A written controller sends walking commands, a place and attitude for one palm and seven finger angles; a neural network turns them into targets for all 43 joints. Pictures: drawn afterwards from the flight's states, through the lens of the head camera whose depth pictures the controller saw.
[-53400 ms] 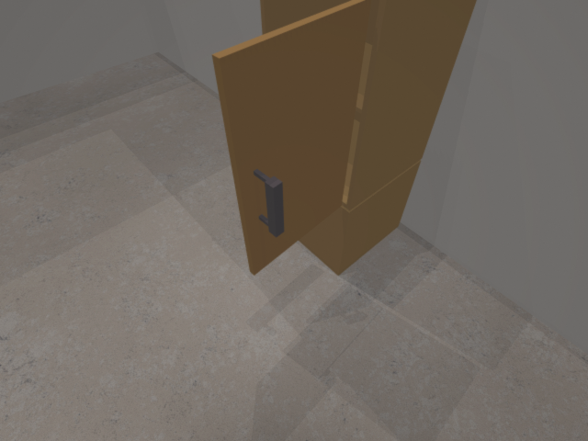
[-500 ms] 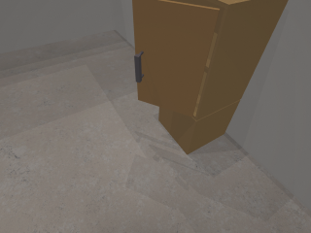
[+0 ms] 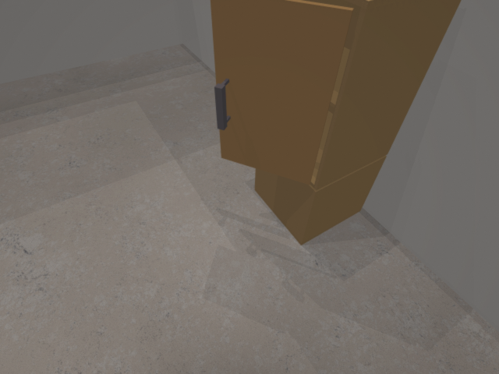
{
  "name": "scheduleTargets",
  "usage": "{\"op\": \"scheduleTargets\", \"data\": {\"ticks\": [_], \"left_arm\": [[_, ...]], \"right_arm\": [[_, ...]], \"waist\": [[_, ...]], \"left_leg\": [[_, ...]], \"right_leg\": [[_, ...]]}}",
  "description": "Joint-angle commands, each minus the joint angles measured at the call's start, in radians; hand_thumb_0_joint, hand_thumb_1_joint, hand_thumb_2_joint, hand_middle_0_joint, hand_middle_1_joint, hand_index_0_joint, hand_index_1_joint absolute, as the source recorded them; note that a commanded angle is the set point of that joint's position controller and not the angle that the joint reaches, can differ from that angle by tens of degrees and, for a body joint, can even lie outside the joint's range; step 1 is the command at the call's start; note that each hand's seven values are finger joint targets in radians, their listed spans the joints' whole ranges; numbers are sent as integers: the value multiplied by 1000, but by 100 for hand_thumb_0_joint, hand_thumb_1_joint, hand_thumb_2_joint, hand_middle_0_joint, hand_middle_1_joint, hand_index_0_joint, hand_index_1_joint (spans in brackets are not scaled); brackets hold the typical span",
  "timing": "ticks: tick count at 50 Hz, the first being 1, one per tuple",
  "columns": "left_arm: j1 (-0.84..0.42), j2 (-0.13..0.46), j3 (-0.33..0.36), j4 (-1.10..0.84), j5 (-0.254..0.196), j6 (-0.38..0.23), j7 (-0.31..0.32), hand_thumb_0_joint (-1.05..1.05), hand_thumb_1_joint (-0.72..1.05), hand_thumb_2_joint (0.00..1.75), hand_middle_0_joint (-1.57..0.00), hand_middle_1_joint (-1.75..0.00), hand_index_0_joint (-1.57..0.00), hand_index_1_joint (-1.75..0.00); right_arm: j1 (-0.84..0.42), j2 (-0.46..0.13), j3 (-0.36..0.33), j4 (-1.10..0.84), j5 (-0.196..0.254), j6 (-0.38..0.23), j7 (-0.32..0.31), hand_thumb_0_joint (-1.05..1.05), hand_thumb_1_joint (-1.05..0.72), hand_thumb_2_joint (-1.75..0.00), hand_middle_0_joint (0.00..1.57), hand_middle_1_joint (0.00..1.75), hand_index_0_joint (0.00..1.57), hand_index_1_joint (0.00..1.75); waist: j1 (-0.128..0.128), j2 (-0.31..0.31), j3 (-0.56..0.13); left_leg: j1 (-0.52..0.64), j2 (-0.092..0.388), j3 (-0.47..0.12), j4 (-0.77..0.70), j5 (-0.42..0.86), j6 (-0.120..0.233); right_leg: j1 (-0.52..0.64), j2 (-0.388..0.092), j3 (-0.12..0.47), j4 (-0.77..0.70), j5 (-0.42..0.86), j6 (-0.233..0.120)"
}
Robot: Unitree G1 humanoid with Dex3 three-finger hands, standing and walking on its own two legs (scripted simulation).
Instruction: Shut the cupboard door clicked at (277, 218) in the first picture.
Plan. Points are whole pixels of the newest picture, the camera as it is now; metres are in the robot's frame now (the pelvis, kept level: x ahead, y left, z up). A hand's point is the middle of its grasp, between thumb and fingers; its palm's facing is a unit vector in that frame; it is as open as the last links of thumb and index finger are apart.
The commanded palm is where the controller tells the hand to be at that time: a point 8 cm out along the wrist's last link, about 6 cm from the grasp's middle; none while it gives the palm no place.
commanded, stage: look to check the result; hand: left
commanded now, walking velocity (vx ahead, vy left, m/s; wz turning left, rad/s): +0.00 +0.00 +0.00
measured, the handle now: (224, 104) +0.91 +0.13 -0.08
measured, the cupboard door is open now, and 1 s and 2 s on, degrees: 35 35 35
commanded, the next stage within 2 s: walk to a spot facing it in 0.32 s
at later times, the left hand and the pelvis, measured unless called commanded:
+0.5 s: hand out of the picture +0.02 +0.18 -0.17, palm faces +0.01 -0.98 -0.22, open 7.4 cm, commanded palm none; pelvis +0.01 -0.01 +0.00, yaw +0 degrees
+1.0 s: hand out of the picture +0.04 +0.21 -0.17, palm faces +0.26 -0.93 -0.25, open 7.4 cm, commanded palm none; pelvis +0.00 -0.01 +0.00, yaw +16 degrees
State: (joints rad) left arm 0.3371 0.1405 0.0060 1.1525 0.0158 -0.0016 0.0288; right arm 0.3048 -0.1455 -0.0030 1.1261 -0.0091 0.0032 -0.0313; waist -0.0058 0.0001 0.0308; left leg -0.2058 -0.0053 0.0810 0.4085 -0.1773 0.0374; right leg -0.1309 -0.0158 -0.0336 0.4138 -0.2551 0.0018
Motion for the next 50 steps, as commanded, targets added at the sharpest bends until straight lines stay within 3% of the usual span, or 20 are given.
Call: {"op": "scheduleTargets", "data": {"ticks": [1,4,20,22,25,28,30,33,35,36,37,38,39,40,42,43,47,50], "left_arm": [[62,111,19,-23,-2,-9,10,0,90,90,-20,-30,-20,-30],[54,120,17,-26,-2,-9,8,0,90,90,-20,-30,-20,-30],[-12,178,27,-45,-2,-17,4,0,90,90,-20,-30,-20,-30],[-26,176,27,-45,-3,-16,3,0,90,90,-20,-30,-20,-30],[2,146,29,-51,-5,-3,10,0,90,90,-20,-30,-20,-30],[-11,181,53,-83,-4,8,13,0,90,90,-20,-30,-20,-30],[-13,201,69,-110,0,11,14,0,90,90,-20,-30,-20,-30],[-58,223,87,-164,5,13,16,0,90,90,-20,-30,-20,-30],[-89,230,95,-192,13,15,18,0,90,90,-20,-30,-20,-30],[-103,234,98,-203,13,15,17,0,90,90,-20,-30,-20,-30],[-100,230,99,-214,11,19,13,0,90,90,-20,-30,-20,-30],[-71,189,97,-230,2,24,11,0,90,90,-20,-30,-20,-30],[-108,170,89,-256,-2,33,14,0,90,90,-20,-30,-20,-30],[-163,185,87,-278,7,41,16,0,90,90,-20,-30,-20,-30],[-171,178,90,-284,7,29,6,0,90,90,-20,-30,-20,-30],[-166,172,91,-285,9,24,0,0,90,90,-20,-30,-20,-30],[-157,167,88,-302,8,23,-8,0,90,90,-20,-30,-20,-30],[-173,170,85,-326,8,24,-8,0,90,90,-20,-30,-20,-30]], "right_arm": [[47,-114,-18,-28,-1,-8,-9,0,-90,-90,20,30,20,30],[34,-126,-19,-31,-3,-6,-7,0,-90,-90,20,30,20,30],[-26,-175,-21,-38,0,-14,-5,0,-90,-90,20,30,20,30],[-33,-174,-20,-35,-3,-14,-5,0,-90,-90,20,30,20,30],[-15,-125,-12,-44,-2,0,-1,0,-90,-90,20,30,20,30],[-30,-136,-25,-72,-5,14,3,0,-90,-90,20,30,20,30],[-38,-138,-35,-97,-5,21,7,0,-90,-90,20,30,20,30],[-50,-127,-50,-138,-11,35,14,0,-90,-90,20,30,20,30],[-54,-129,-60,-165,-10,39,22,0,-90,-90,20,30,20,30],[-49,-130,-61,-170,-9,37,27,0,-90,-90,20,30,20,30],[-15,-150,-64,-170,-11,32,29,0,-90,-90,20,30,20,30],[26,-204,-71,-172,-22,25,25,0,-90,-90,20,30,20,30],[69,-250,-84,-163,-30,26,16,0,-90,-90,20,30,20,30],[103,-270,-84,-152,-28,26,8,0,-90,-90,20,30,20,30],[36,-262,-84,-185,-28,20,1,0,-90,-90,20,30,20,30],[5,-257,-82,-198,-27,16,0,0,-90,-90,20,30,20,30],[-29,-256,-87,-218,-23,15,3,0,-90,-90,20,30,20,30],[-29,-278,-97,-228,-26,23,9,0,-90,-90,20,30,20,30]], "waist": [[-4,5,76],[-4,12,75],[1,0,18],[-1,2,21],[4,-7,29],[9,-15,37],[11,-62,20],[5,-129,22],[-6,-139,32],[-14,-104,44],[-26,-11,20],[-31,194,6],[-60,357,-4],[-70,273,-12],[-36,100,-32],[-24,78,-43],[-19,105,-83],[-30,137,-93]], "left_leg": [[28,111,-128,-103,-3,2],[23,107,-129,-111,-41,0],[72,118,-124,-87,107,-2],[68,117,-123,-91,97,-5],[21,103,-126,-41,144,-12],[-64,81,-126,26,123,-17],[-101,53,-104,116,112,-25],[-152,38,-65,320,-103,-44],[-161,61,-51,349,-211,-49],[-130,76,-59,268,-160,-47],[-57,105,-113,152,62,-26],[-15,215,-320,39,357,39],[35,320,-566,-98,400,129],[30,344,-619,-130,282,151],[13,309,-559,-122,115,155],[16,270,-504,-116,97,140],[44,212,-451,-109,104,133],[46,199,-480,-100,81,133]], "right_leg": [[-103,-77,79,-105,31,-40],[-103,-76,88,-109,16,-42],[-46,-85,91,-120,117,-44],[-42,-86,90,-121,109,-43],[-30,-103,58,-70,141,-34],[-20,-141,45,-30,137,-52],[-16,-193,62,-28,149,-84],[-43,-305,87,-38,214,-158],[-60,-343,45,5,297,-170],[-81,-337,15,63,318,-148],[-123,-277,-56,173,260,-87],[-198,-142,-131,340,47,-5],[-318,-27,-91,554,-370,28],[-365,-38,24,685,-373,13],[-412,-55,74,741,-234,24],[-412,-54,72,732,-177,34],[-381,-32,56,601,-155,52],[-350,-8,43,490,-184,56]]}}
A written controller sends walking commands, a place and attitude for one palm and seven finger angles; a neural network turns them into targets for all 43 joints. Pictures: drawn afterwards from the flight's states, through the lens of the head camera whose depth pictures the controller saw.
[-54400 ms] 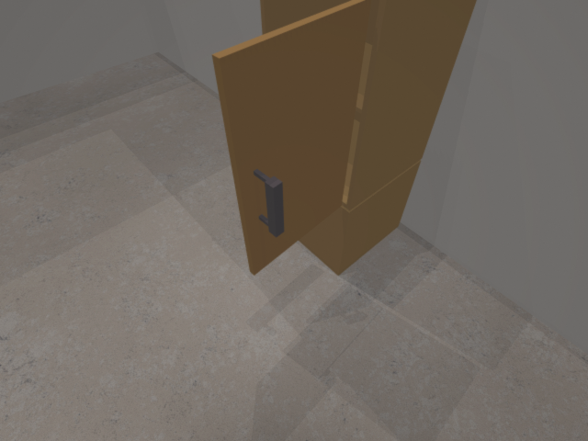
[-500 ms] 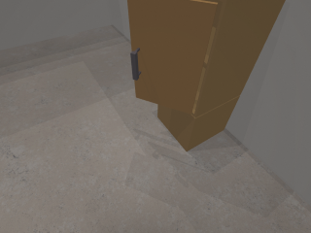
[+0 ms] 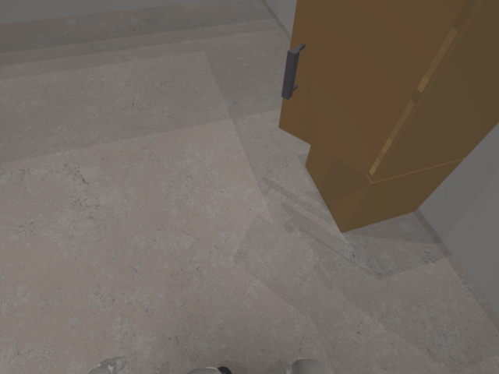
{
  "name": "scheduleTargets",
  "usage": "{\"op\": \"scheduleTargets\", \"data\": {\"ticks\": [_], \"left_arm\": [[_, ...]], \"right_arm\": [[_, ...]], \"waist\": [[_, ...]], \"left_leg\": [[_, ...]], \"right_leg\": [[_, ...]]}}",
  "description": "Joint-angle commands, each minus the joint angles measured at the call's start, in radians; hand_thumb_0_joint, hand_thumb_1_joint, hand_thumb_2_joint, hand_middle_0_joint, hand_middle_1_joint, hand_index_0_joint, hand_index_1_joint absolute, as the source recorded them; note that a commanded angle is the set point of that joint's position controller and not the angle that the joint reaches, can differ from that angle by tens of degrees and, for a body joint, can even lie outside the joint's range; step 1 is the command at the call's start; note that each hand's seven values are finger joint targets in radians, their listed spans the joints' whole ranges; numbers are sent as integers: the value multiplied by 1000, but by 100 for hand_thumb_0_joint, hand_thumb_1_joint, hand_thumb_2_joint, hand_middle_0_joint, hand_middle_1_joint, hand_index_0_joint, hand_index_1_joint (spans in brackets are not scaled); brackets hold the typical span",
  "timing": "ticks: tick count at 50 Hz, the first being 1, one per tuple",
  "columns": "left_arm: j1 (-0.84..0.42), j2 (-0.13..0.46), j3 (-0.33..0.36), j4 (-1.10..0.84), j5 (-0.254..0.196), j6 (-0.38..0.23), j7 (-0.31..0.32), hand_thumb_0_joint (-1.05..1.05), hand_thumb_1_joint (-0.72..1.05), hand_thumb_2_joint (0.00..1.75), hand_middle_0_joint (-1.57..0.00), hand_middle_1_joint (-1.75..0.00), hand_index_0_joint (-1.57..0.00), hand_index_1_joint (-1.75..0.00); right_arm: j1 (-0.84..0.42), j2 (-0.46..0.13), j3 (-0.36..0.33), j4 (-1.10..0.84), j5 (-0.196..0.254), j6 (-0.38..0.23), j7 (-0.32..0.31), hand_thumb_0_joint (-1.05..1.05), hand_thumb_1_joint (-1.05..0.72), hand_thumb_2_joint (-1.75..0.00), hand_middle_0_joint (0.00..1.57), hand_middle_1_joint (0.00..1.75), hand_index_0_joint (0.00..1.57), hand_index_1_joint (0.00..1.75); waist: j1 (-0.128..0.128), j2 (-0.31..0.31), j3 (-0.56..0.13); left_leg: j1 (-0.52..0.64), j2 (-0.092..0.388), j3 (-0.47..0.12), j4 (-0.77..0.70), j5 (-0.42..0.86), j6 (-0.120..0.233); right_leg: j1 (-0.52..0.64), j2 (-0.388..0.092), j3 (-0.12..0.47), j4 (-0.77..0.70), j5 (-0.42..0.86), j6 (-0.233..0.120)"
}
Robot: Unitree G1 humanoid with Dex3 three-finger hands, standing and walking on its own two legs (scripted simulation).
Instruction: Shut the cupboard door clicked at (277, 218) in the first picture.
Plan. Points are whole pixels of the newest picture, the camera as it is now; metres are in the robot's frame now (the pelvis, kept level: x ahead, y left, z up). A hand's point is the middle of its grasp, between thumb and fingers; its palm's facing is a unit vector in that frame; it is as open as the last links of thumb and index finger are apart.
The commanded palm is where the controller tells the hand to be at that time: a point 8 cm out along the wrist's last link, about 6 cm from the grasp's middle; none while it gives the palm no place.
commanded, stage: walk to a spot facing it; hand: left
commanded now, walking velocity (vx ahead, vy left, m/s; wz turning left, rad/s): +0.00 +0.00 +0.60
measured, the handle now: (294, 71) +0.91 -0.11 -0.07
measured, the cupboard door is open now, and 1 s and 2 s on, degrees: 35 35 35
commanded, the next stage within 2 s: turn to face it in 1.46 s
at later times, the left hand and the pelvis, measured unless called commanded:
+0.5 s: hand out of the picture -0.03 +0.17 -0.18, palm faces +0.37 -0.89 -0.26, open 7.4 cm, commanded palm none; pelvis +0.00 -0.04 -0.02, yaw +22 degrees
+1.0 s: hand out of the picture -0.05 +0.12 -0.16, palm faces +0.67 -0.71 -0.23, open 7.4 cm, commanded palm none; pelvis +0.06 -0.03 +0.00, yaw +42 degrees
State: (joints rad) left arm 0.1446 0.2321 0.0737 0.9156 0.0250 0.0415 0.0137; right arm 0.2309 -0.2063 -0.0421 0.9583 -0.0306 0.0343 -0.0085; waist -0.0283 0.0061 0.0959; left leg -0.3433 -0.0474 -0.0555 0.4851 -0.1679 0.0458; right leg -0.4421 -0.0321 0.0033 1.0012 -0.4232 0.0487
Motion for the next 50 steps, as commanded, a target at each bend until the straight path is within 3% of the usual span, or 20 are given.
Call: {"op": "scheduleTargets", "data": {"ticks": [1,6,7,8,9,10,12,18,21,23,25,26,28,35,36,37,39,41,43,50], "left_arm": [[20,78,16,-96,-4,-16,8,0,90,90,-20,-30,-20,-30],[187,136,33,-72,-5,-21,14,0,90,90,-20,-30,-20,-30],[200,215,50,-82,11,-30,22,0,90,90,-20,-30,-20,-30],[128,266,49,-110,16,-26,26,0,90,90,-20,-30,-20,-30],[33,249,40,-137,4,-25,28,0,90,90,-20,-30,-20,-30],[-6,193,38,-146,3,-31,36,0,90,90,-20,-30,-20,-30],[-24,146,21,-139,4,-44,31,0,90,90,-20,-30,-20,-30],[164,207,41,-88,8,-46,26,0,90,90,-20,-30,-20,-30],[171,217,49,-83,8,-43,24,0,90,90,-20,-30,-20,-30],[154,203,46,-88,-5,-39,20,0,90,90,-20,-30,-20,-30],[105,101,8,-156,-6,-33,12,0,90,90,-20,-30,-20,-30],[44,115,12,-176,-1,-22,16,0,90,90,-20,-30,-20,-30],[8,116,21,-156,-6,-14,16,0,90,90,-20,-30,-20,-30],[231,108,27,-78,3,-33,-25,0,90,90,-20,-30,-20,-30],[320,143,39,-58,15,-45,-21,0,90,90,-20,-30,-20,-30],[354,232,53,-63,28,-55,-6,0,90,90,-20,-30,-20,-30],[243,222,46,-102,6,-63,6,0,90,90,-20,-30,-20,-30],[113,153,31,-118,10,-79,9,0,90,90,-20,-30,-20,-30],[135,126,27,-97,8,-96,8,0,90,90,-20,-30,-20,-30],[293,143,38,-2,9,-104,2,0,90,90,-20,-30,-20,-30]], "right_arm": [[33,-219,-63,-70,-5,-3,-11,0,-90,-90,20,30,20,30],[-72,-195,-74,-128,8,17,1,0,-90,-90,20,30,20,30],[-58,-134,-71,-139,16,20,7,0,-90,-90,20,30,20,30],[-69,-116,-72,-157,10,16,10,0,-90,-90,20,30,20,30],[-37,-143,-78,-155,-3,24,19,0,-90,-90,20,30,20,30],[-23,-130,-81,-147,1,29,17,0,-90,-90,20,30,20,30],[-28,-127,-66,-136,5,22,32,0,-90,-90,20,30,20,30],[-148,-82,-36,-169,18,18,41,0,-90,-90,20,30,20,30],[-129,-94,-34,-166,20,9,38,0,-90,-90,20,30,20,30],[-31,-141,-45,-137,14,-2,36,0,-90,-90,20,30,20,30],[83,-309,-85,-110,8,-4,24,0,-90,-90,20,30,20,30],[110,-304,-82,-93,4,-3,12,0,-90,-90,20,30,20,30],[14,-250,-68,-116,0,-4,-7,0,-90,-90,20,30,20,30],[-159,-238,-62,-168,1,5,4,0,-90,-90,20,30,20,30],[-182,-195,-58,-182,7,5,7,0,-90,-90,20,30,20,30],[-177,-104,-40,-210,16,-2,14,0,-90,-90,20,30,20,30],[-198,-131,-52,-220,0,-3,27,0,-90,-90,20,30,20,30],[-158,-135,-55,-182,-5,1,46,0,-90,-90,20,30,20,30],[-147,-93,-44,-165,1,1,59,0,-90,-90,20,30,20,30],[-238,-35,-18,-184,7,-23,74,0,-90,-90,20,30,20,30]], "waist": [[-7,154,-154],[74,103,-145],[81,-126,-139],[73,-255,-78],[14,-148,-76],[-12,-179,-88],[-27,-191,-55],[69,-221,-107],[58,-233,-132],[-2,-128,-177],[-60,282,-234],[-78,179,-211],[-46,253,-138],[82,114,-111],[128,-37,-99],[154,-361,-77],[79,-261,-8],[14,-155,17],[17,-133,-11],[95,-169,-49]], "left_leg": [[151,237,-351,-177,56,123],[-157,101,-300,-91,-186,22],[-307,-18,-166,151,-320,-52],[-332,-74,-26,499,-389,-90],[-258,-7,-51,677,-361,-76],[-266,12,-48,744,-340,-74],[-257,58,6,711,-271,-97],[-139,37,134,358,-294,-95],[-52,37,153,173,-243,-80],[198,57,117,-48,28,-55],[450,452,-324,-67,706,166],[385,441,-299,-67,606,194],[253,352,-238,-77,493,155],[-118,174,-203,-63,-419,57],[-282,69,-121,121,-509,14],[-466,-47,33,474,-500,-50],[-438,55,-62,804,-353,-47],[-381,121,-28,823,-200,-65],[-321,123,33,703,-154,-75],[-256,97,170,267,-182,-44]], "right_leg": [[-4,15,5,-142,-22,7],[383,22,0,-572,102,-24],[449,-204,271,-761,-83,-106],[283,-449,475,-856,-134,-216],[141,-437,387,-818,-100,-233],[149,-378,363,-780,5,-222],[219,-285,123,-658,389,-201],[405,-290,-5,-535,798,-165],[420,-303,-28,-468,817,-145],[284,-267,-106,-302,695,-72],[-124,-82,-124,49,-242,22],[-146,-83,-44,113,-219,14],[-140,-90,-2,133,-117,17],[313,29,-121,-399,57,9],[443,-52,-13,-571,-72,-10],[489,-348,395,-809,-365,-113],[252,-449,552,-902,-439,-193],[185,-382,274,-861,-257,-162],[245,-319,58,-810,29,-145],[503,-336,-152,-697,470,-130]]}}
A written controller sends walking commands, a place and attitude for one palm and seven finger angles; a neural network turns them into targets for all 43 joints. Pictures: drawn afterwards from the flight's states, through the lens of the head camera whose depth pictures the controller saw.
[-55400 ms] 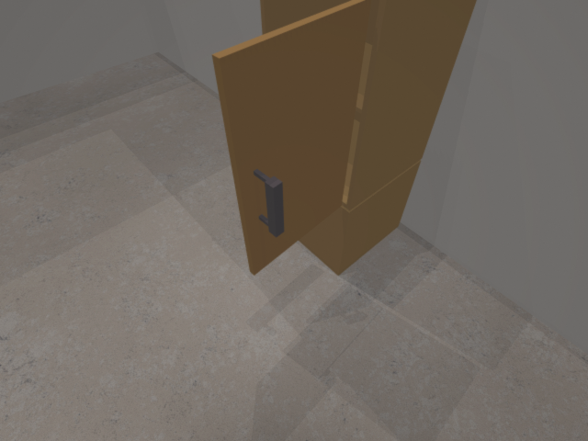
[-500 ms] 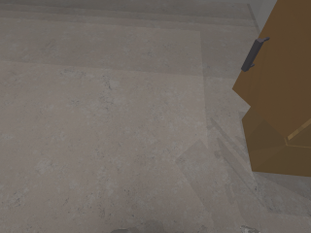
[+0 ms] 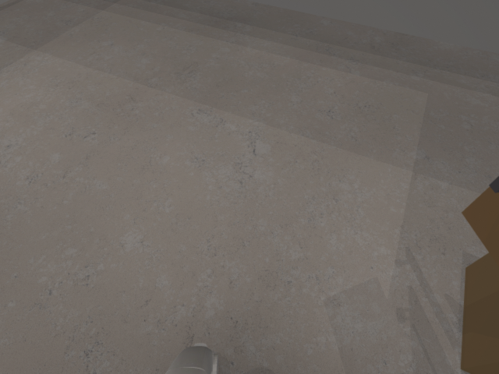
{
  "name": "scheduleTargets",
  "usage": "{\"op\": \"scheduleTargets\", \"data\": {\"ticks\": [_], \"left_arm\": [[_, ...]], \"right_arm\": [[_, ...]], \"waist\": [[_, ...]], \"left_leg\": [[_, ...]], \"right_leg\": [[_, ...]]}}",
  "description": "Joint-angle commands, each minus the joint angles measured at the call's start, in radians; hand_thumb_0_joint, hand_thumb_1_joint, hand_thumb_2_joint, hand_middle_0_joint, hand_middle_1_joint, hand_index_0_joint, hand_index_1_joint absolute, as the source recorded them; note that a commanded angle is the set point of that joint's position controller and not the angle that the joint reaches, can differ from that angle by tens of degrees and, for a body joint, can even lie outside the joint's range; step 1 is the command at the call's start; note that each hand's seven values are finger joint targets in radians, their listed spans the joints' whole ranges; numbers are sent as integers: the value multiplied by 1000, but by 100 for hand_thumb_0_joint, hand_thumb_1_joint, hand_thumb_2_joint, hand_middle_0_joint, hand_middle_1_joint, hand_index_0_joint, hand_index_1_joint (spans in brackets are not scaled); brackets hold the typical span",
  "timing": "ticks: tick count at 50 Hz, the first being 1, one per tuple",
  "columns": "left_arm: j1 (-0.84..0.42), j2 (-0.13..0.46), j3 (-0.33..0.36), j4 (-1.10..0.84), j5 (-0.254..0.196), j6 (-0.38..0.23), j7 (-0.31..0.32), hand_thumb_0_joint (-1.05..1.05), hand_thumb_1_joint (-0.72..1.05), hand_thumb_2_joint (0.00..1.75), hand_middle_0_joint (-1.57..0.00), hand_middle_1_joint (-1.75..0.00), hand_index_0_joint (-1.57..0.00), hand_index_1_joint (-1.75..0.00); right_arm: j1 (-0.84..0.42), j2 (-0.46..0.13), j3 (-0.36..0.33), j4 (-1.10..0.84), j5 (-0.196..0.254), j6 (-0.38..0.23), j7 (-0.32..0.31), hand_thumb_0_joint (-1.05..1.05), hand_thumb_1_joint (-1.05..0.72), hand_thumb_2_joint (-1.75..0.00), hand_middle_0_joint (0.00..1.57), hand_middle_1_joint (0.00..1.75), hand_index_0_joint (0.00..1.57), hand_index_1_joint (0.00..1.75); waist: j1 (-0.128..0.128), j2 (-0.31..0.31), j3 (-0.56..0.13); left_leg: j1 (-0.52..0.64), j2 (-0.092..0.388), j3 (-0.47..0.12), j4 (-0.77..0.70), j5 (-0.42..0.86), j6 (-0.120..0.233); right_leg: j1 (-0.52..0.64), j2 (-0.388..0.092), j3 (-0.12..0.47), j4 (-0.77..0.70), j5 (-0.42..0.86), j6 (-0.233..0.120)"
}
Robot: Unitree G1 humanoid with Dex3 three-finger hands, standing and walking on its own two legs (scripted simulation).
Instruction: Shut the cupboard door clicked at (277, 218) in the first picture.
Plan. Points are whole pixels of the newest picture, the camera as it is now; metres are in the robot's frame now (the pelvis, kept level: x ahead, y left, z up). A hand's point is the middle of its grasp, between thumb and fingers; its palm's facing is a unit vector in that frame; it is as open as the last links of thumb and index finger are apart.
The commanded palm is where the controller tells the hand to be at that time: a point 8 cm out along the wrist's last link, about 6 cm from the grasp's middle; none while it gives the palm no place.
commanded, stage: walk to a spot facing it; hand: left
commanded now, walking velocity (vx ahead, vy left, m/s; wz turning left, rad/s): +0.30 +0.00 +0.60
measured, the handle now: out of the picture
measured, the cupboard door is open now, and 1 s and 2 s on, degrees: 35 35 35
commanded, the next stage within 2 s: turn to face it in 0.46 s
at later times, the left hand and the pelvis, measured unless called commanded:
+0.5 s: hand (137, 294) +0.27 +0.24 -0.15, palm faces +0.19 -0.95 -0.26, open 7.4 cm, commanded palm none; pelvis +0.18 +0.02 -0.01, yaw +13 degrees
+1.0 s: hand (152, 308) +0.25 +0.22 -0.18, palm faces +0.25 -0.95 -0.19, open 7.3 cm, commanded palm none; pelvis +0.30 +0.04 -0.01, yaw +9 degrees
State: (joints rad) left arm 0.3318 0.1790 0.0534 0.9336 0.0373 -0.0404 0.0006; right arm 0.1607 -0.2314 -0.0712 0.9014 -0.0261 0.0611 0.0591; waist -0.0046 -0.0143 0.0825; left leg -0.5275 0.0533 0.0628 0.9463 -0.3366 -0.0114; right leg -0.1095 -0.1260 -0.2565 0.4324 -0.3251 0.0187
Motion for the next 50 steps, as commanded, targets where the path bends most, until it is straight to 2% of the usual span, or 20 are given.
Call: {"op": "scheduleTargets", "data": {"ticks": [1,3,5,6,7,8,9,12,21,23,24,25,26,28,32,36,39,42,44,50], "left_arm": [[103,207,62,-20,-3,-21,14,0,90,90,-20,-30,-20,-30],[82,225,67,-19,-5,-20,11,0,90,90,-20,-30,-20,-30],[46,217,61,-28,-16,-17,2,0,90,90,-20,-30,-20,-30],[22,154,54,-88,-25,-11,-16,0,90,90,-20,-30,-20,-30],[-127,157,38,-166,-16,-8,-15,0,90,90,-20,-30,-20,-30],[-161,150,48,-180,-14,-8,-4,0,90,90,-20,-30,-20,-30],[-152,127,48,-157,-15,0,-3,0,90,90,-20,-30,-20,-30],[-81,119,54,-98,-4,17,-23,0,90,90,-20,-30,-20,-30],[-153,114,44,-145,-8,21,-29,0,90,90,-20,-30,-20,-30],[-66,132,52,-124,-9,14,-26,0,90,90,-20,-30,-20,-30],[24,170,65,-101,-8,4,-20,0,90,90,-20,-30,-20,-30],[127,283,85,-88,5,-12,-5,0,90,90,-20,-30,-20,-30],[147,319,85,-91,-4,-3,4,0,90,90,-20,-30,-20,-30],[-3,237,67,-122,-7,-1,20,0,90,90,-20,-30,-20,-30],[-54,118,26,-87,-4,-18,26,0,90,90,-20,-30,-20,-30],[-7,118,15,-8,-9,-14,25,0,90,90,-20,-30,-20,-30],[-40,116,20,7,-25,5,24,0,90,90,-20,-30,-20,-30],[-32,64,17,-15,-24,35,14,0,90,90,-20,-30,-20,-30],[-87,85,26,-19,-26,61,2,0,90,90,-20,-30,-20,-30],[39,85,49,8,-14,66,-21,0,90,90,-20,-30,-20,-30]], "right_arm": [[-166,-16,13,-130,3,-55,7,0,-90,-90,20,30,20,30],[-107,-32,10,-119,0,-66,2,0,-90,-90,20,30,20,30],[129,-126,-18,-54,-9,-74,-13,0,-90,-90,20,30,20,30],[268,-277,-59,-29,-21,-80,-29,0,-90,-90,20,30,20,30],[361,-323,-64,7,-4,-74,-44,0,-90,-90,20,30,20,30],[316,-299,-52,3,-5,-77,-49,0,-90,-90,20,30,20,30],[220,-254,-39,-25,-4,-81,-58,0,-90,-90,20,30,20,30],[85,-156,-8,-51,-8,-101,-68,0,-90,-90,20,30,20,30],[81,-154,-23,-14,-3,-97,-60,0,-90,-90,20,30,20,30],[49,-150,-24,-18,0,-89,-60,0,-90,-90,20,30,20,30],[37,-126,-22,-24,9,-89,-57,0,-90,-90,20,30,20,30],[67,-57,-11,-39,19,-93,-49,0,-90,-90,20,30,20,30],[79,-65,-18,-54,15,-87,-53,0,-90,-90,20,30,20,30],[80,-64,-20,-36,4,-76,-52,0,-90,-90,20,30,20,30],[115,16,13,19,1,-61,-46,0,-90,-90,20,30,20,30],[118,56,39,50,7,-73,-56,0,-90,-90,20,30,20,30],[136,-4,36,67,7,-84,-66,0,-90,-90,20,30,20,30],[136,-154,9,62,0,-77,-89,0,-90,-90,20,30,20,30],[105,-152,5,51,-6,-70,-108,0,-90,-90,20,30,20,30],[-47,-149,-15,-13,6,-40,-102,0,-90,-90,20,30,20,30]], "waist": [[70,-157,-41],[31,-149,-68],[-91,-10,-191],[-158,307,-271],[-198,225,-251],[-160,126,-188],[-120,214,-127],[-35,169,-69],[-2,111,-48],[48,95,-62],[94,4,-84],[136,-267,-176],[124,-291,-199],[53,-229,-119],[-5,-139,-108],[12,-140,-161],[-22,-104,-157],[-33,204,-105],[-45,307,-92],[46,126,-93]], "left_leg": [[-38,-6,60,-238,-25,23],[108,-47,106,-325,-26,47],[546,-46,53,-469,70,86],[807,276,-453,-528,117,227],[808,387,-606,-617,235,301],[636,380,-533,-638,62,276],[499,323,-488,-675,-88,244],[342,211,-331,-699,-15,194],[250,144,-262,-649,86,187],[153,104,-244,-539,60,152],[43,35,-191,-400,2,111],[-117,-100,-53,-67,-168,42],[-150,-109,-72,200,-342,27],[-162,-19,-129,385,-178,17],[6,6,-60,126,-58,-6],[166,-42,33,-263,12,-20],[427,-15,19,-519,270,-21],[475,291,-171,-540,591,127],[490,336,-191,-575,700,181],[320,227,33,-390,363,76]], "right_leg": [[172,-261,102,-105,408,-102],[136,-260,51,-4,536,-87],[-100,-190,-36,372,450,-21],[-493,-26,-26,708,-148,46],[-651,4,138,843,-288,32],[-631,-19,199,866,-246,19],[-619,-46,228,838,-180,19],[-517,-42,238,714,-41,32],[-286,54,176,266,119,56],[-78,87,158,150,152,49],[99,41,217,54,136,31],[286,-238,523,-89,62,-55],[228,-407,704,-187,34,-149],[40,-369,657,-199,-58,-177],[-58,-195,268,-98,595,-143],[29,-102,256,-29,807,-152],[-120,-50,291,21,580,-96],[-288,110,194,190,-85,-8],[-362,101,212,411,-243,2],[-135,117,169,136,115,-8]]}}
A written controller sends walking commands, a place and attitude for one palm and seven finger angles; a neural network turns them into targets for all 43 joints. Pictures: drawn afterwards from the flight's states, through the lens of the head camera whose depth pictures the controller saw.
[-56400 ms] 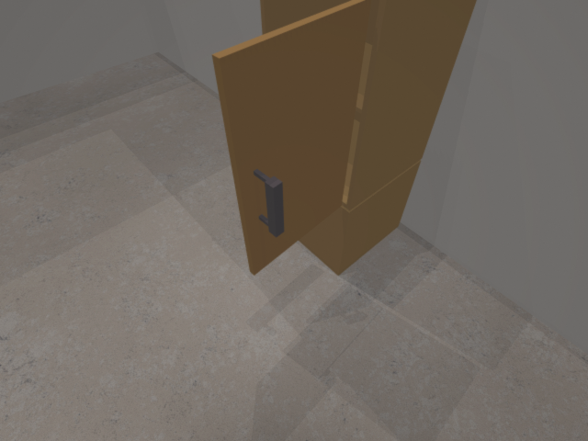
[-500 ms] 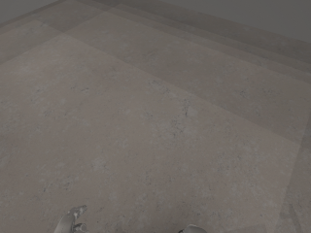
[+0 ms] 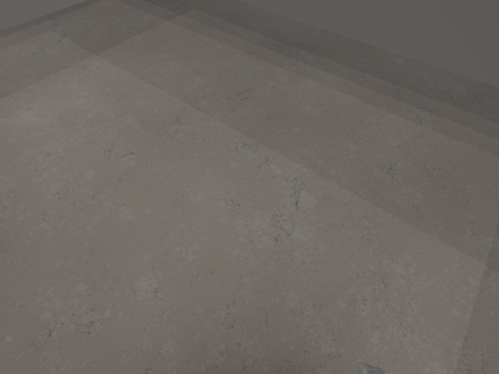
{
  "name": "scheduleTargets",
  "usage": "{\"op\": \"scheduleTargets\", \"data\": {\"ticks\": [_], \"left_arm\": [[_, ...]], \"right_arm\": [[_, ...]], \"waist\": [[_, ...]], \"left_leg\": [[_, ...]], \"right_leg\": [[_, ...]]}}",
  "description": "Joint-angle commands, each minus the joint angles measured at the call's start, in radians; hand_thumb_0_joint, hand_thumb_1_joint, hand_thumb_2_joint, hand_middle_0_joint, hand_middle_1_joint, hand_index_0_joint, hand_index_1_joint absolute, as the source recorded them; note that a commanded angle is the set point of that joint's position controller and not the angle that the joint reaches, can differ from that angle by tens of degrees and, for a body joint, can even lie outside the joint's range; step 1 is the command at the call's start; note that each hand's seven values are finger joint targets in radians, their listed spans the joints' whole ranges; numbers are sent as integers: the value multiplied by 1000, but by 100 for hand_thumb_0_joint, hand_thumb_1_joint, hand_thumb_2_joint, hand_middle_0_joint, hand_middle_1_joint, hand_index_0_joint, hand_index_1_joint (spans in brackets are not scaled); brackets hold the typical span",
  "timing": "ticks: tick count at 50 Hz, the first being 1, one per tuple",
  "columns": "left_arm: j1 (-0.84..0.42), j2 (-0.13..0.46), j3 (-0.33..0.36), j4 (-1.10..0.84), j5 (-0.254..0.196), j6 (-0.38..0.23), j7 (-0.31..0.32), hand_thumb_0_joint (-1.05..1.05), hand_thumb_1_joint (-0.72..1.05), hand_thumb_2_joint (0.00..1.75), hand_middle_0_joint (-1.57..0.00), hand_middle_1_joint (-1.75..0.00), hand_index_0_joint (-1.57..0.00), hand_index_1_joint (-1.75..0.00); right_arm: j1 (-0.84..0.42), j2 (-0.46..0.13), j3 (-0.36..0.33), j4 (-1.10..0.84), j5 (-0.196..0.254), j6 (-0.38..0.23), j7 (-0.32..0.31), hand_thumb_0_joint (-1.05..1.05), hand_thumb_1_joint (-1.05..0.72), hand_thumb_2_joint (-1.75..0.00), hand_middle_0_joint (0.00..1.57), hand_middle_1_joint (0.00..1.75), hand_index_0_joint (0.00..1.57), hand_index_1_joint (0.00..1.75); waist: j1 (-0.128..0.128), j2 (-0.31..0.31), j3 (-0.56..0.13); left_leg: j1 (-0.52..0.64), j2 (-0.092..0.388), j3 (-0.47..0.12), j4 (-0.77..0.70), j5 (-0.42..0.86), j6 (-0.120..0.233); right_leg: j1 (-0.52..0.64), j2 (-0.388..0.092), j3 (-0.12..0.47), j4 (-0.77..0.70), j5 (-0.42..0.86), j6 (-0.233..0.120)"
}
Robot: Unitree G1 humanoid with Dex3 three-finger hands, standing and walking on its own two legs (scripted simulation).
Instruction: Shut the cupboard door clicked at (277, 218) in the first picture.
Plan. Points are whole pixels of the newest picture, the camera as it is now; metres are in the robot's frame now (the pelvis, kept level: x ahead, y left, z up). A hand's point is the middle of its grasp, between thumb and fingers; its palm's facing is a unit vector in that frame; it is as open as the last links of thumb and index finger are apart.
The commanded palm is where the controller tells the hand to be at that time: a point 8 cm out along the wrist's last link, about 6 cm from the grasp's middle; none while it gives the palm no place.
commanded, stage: turn to face it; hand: left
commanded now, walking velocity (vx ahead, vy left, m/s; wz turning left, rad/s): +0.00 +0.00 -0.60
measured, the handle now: out of the picture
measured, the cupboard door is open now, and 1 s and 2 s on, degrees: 35 35 35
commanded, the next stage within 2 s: none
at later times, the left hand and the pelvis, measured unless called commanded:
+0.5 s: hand (148, 333) +0.19 +0.22 -0.16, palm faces -0.26 -0.94 -0.22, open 7.4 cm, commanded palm none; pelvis +0.03 +0.04 +0.01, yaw -18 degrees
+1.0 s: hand (204, 325) +0.22 +0.12 -0.16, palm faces -0.58 -0.79 -0.20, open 7.4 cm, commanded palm none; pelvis +0.03 +0.01 +0.00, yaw -36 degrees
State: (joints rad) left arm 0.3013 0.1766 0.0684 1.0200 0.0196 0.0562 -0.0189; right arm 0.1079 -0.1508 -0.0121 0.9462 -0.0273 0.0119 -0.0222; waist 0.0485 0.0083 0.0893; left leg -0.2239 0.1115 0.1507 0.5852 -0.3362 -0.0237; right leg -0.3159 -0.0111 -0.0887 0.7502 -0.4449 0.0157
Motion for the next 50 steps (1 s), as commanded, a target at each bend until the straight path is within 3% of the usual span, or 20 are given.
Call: {"op": "scheduleTargets", "data": {"ticks": [1,2,3,6,12,14,15,16,17,18,23,31,34,35,36,37,39,41,47,50], "left_arm": [[99,133,46,-79,10,-34,3,0,90,90,-20,-30,-20,-30],[101,221,58,-80,18,-42,13,0,90,90,-20,-30,-20,-30],[132,237,58,-85,7,-44,20,0,90,90,-20,-30,-20,-30],[32,193,57,-113,9,-42,44,0,90,90,-20,-30,-20,-30],[-31,234,66,-148,11,-34,39,0,90,90,-20,-30,-20,-30],[-80,232,64,-162,5,-28,33,0,90,90,-20,-30,-20,-30],[-112,219,59,-170,0,-25,30,0,90,90,-20,-30,-20,-30],[-108,177,51,-193,-8,-20,24,0,90,90,-20,-30,-20,-30],[-99,134,38,-218,-13,-20,12,0,90,90,-20,-30,-20,-30],[-123,173,40,-221,2,-17,9,0,90,90,-20,-30,-20,-30],[-151,151,34,-216,0,2,-16,0,90,90,-20,-30,-20,-30],[-234,138,19,-262,3,1,-26,0,90,90,-20,-30,-20,-30],[-150,162,25,-239,2,-12,-22,0,90,90,-20,-30,-20,-30],[-84,219,35,-221,7,-22,-14,0,90,90,-20,-30,-20,-30],[-34,326,57,-205,14,-34,1,0,90,90,-20,-30,-20,-30],[17,360,56,-194,-1,-33,12,0,90,90,-20,-30,-20,-30],[-79,316,57,-218,2,-28,30,0,90,90,-20,-30,-20,-30],[-180,265,43,-248,6,-24,34,0,90,90,-20,-30,-20,-30],[-158,272,52,-240,12,-23,22,0,90,90,-20,-30,-20,-30],[-189,250,52,-235,3,-15,20,0,90,90,-20,-30,-20,-30]], "right_arm": [[-13,-200,-75,-73,11,14,-17,0,-90,-90,20,30,20,30],[-18,-130,-67,-101,21,16,-8,0,-90,-90,20,30,20,30],[-59,-133,-59,-120,20,25,-9,0,-90,-90,20,30,20,30],[-64,-146,-62,-114,17,16,-11,0,-90,-90,20,30,20,30],[-14,-121,-48,-117,25,8,-8,0,-90,-90,20,30,20,30],[52,-133,-49,-109,25,4,-12,0,-90,-90,20,30,20,30],[107,-148,-51,-96,24,-4,-12,0,-90,-90,20,30,20,30],[134,-221,-58,-95,13,-17,-17,0,-90,-90,20,30,20,30],[152,-314,-75,-109,-1,-18,-19,0,-90,-90,20,30,20,30],[161,-318,-70,-113,-6,-14,-20,0,-90,-90,20,30,20,30],[100,-262,-51,-136,-7,-17,-26,0,-90,-90,20,30,20,30],[144,-299,-74,-108,-8,-6,-5,0,-90,-90,20,30,20,30],[129,-309,-82,-109,1,-1,1,0,-90,-90,20,30,20,30],[127,-282,-82,-119,9,1,9,0,-90,-90,20,30,20,30],[103,-197,-60,-162,14,3,12,0,-90,-90,20,30,20,30],[51,-212,-53,-188,14,16,3,0,-90,-90,20,30,20,30],[47,-213,-55,-175,15,20,-10,0,-90,-90,20,30,20,30],[86,-211,-56,-142,13,17,-2,0,-90,-90,20,30,20,30],[101,-174,-54,-145,18,14,1,0,-90,-90,20,30,20,30],[189,-176,-53,-123,22,-1,-7,0,-90,-90,20,30,20,30]], "waist": [[14,-43,-82],[18,-287,-76],[49,-224,-75],[8,-189,-105],[-11,-130,-175],[-51,-136,-165],[-79,-114,-171],[-82,58,-187],[-82,313,-167],[-96,246,-140],[-49,150,-130],[-81,223,-110],[-34,166,-144],[-4,55,-168],[23,-266,-172],[55,-240,-159],[5,-296,-130],[-51,-195,-141],[-47,-168,-139],[-95,-153,-163]], "left_leg": [[-74,86,-7,95,161,37],[-251,-55,43,276,-170,-18],[-279,-81,-79,445,-285,-20],[-374,-40,-185,550,-172,-24],[-195,-87,-135,161,-99,-34],[-70,-99,-135,-11,25,-29],[43,-81,-140,-141,128,-23],[169,67,-288,-254,211,25],[206,313,-506,-304,366,148],[115,374,-524,-309,351,213],[166,225,-207,-208,667,171],[95,256,-92,-183,507,142],[29,222,-30,-36,429,69],[-77,172,11,99,304,17],[-343,23,77,322,-203,-47],[-383,-15,-54,498,-324,-49],[-448,2,-157,614,-235,-49],[-350,13,-142,549,-130,-61],[-198,-57,-106,238,-103,-54],[-3,-75,-109,-60,63,-42]], "right_leg": [[113,-68,156,-303,398,-40],[192,-277,439,-417,574,-137],[168,-341,542,-469,610,-233],[239,-269,464,-385,687,-246],[227,-204,413,-312,743,-204],[140,-161,409,-281,669,-157],[63,-127,377,-244,571,-113],[-83,-23,299,-141,368,-54],[-229,76,149,83,-106,-1],[-214,47,143,280,-197,7],[-237,-13,91,359,-43,45],[-64,-2,2,36,8,20],[132,17,-20,-243,220,-6],[277,-55,70,-335,344,-39],[421,-311,398,-398,605,-143],[320,-405,472,-392,763,-238],[258,-334,477,-408,596,-251],[191,-249,331,-364,595,-209],[108,-206,388,-355,515,-199],[18,-154,402,-274,452,-131]]}}
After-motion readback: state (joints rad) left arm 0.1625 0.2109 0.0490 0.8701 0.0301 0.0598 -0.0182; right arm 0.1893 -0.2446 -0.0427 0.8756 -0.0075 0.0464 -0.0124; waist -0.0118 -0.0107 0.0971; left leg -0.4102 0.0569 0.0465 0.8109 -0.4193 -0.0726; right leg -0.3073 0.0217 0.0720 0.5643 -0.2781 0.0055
